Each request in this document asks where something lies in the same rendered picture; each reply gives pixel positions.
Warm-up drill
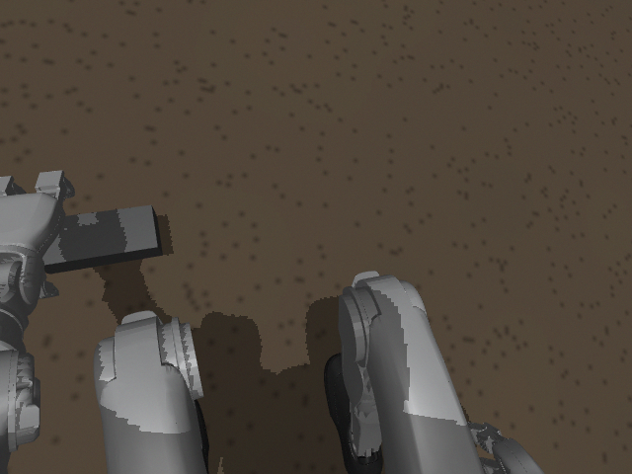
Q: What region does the left robot hand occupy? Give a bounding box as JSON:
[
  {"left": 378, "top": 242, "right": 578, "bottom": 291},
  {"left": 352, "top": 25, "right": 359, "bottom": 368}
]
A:
[{"left": 0, "top": 170, "right": 75, "bottom": 299}]

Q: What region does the right robot foot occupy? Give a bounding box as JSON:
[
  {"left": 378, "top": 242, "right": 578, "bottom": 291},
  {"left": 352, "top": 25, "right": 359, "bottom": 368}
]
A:
[{"left": 324, "top": 353, "right": 383, "bottom": 474}]

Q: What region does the right robot hand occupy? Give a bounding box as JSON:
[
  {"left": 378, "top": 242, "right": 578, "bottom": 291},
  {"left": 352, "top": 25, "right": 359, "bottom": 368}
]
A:
[{"left": 467, "top": 422, "right": 545, "bottom": 474}]

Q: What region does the left robot arm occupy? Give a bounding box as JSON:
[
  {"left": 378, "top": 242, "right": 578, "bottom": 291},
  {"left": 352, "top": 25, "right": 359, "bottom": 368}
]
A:
[{"left": 0, "top": 245, "right": 44, "bottom": 474}]

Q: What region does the carton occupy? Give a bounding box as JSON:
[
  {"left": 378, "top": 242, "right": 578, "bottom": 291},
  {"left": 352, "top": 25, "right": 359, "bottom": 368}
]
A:
[{"left": 42, "top": 205, "right": 163, "bottom": 275}]

